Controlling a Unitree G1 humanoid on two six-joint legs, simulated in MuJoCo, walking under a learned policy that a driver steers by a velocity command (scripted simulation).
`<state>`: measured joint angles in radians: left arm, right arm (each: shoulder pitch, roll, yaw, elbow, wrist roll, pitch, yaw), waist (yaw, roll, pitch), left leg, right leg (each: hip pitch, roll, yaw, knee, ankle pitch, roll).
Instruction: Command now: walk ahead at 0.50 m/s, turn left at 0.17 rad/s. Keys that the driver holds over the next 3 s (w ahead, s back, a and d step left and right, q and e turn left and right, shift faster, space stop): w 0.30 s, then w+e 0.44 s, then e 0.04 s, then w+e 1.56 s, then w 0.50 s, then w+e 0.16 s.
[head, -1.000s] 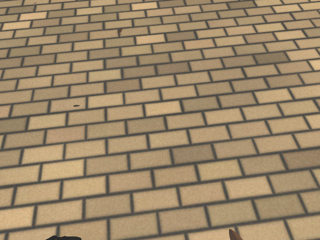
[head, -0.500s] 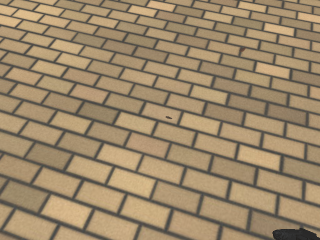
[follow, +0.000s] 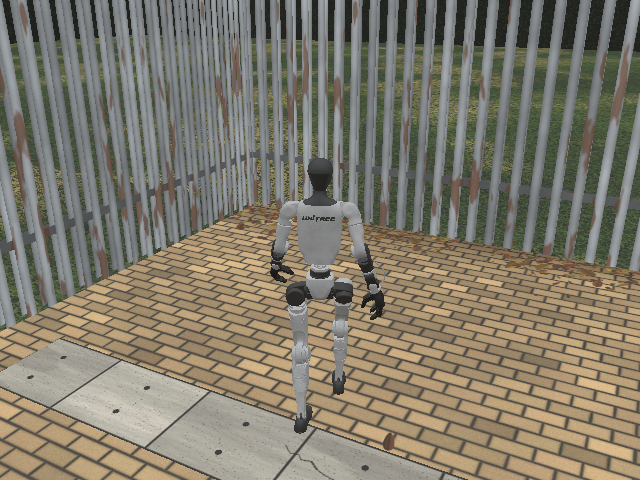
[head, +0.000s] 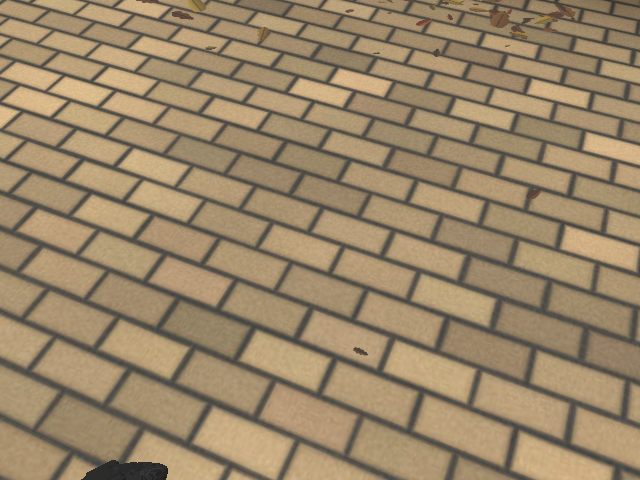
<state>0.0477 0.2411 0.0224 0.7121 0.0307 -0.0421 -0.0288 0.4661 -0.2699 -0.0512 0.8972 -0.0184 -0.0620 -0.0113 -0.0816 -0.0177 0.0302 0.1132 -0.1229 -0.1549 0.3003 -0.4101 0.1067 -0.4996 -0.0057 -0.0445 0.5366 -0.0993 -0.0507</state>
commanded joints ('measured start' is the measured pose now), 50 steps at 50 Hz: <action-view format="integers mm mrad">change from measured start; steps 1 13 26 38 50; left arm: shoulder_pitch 367 316 379 235 -31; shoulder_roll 197 115 156 55 65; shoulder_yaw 66 45 52 53 38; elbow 35 136 194 97 -30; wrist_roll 15 -26 -22 3 14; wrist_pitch -30 -56 -35 46 45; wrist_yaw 37 12 29 -19 -40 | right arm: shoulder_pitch -33 -226 -218 -171 -64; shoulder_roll -137 -48 -107 -65 -137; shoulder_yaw -23 11 -1 -8 -34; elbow -60 -120 -122 -75 -10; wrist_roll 2 -25 -23 5 -6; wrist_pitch -19 24 -28 -57 -15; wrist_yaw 2 46 15 -2 -13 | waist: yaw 220 75 1 101 54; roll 7 -49 -9 89 104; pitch -205 25 -101 11 34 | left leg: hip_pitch -243 -746 -243 -221 -27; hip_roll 186 211 134 393 417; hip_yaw -11 143 167 144 381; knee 534 695 132 -157 16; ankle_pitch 824 238 280 487 864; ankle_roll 20 -83 -37 47 10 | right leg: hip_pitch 551 370 420 -163 -39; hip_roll -110 -184 -128 -88 -5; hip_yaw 144 185 174 73 -98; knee -76 -419 17 565 105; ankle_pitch -115 142 450 -85 -119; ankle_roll -92 -166 -89 18 -76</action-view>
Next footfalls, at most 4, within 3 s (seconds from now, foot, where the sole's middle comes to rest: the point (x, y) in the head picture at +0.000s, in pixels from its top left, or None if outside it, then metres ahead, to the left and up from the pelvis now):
0.02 right None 0.17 -0.10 -0.76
0.54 left None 0.45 0.10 -0.76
1.06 right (381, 393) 0.64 -0.16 -0.76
1.58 left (369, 262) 1.00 -0.18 -0.76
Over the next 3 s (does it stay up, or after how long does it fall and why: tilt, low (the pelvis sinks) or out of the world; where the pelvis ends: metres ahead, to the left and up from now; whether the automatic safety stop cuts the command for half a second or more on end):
stays up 1.19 -0.80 0.02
